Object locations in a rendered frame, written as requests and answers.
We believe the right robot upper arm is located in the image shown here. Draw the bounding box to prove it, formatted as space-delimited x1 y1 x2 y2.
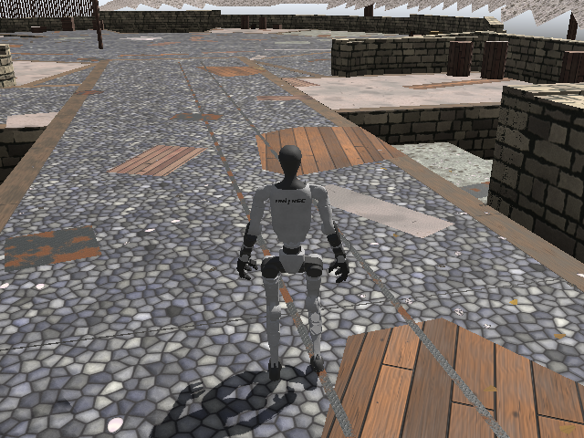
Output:
309 184 336 235

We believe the left robot shin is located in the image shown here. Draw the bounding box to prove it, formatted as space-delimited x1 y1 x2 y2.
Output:
266 306 280 368

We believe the robot left hand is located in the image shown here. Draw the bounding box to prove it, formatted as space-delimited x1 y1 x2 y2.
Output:
236 258 258 280

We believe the left robot forearm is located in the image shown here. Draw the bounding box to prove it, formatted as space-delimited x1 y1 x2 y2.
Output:
239 222 257 262

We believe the right robot forearm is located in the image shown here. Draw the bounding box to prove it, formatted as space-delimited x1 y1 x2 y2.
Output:
327 221 347 263

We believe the humanoid robot torso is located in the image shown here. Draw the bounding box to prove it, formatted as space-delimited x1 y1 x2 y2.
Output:
269 180 312 274

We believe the robot right hand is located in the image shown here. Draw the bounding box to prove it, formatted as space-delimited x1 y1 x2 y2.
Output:
328 259 349 283

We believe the left robot upper arm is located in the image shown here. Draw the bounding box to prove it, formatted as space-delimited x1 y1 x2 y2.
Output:
247 184 272 236

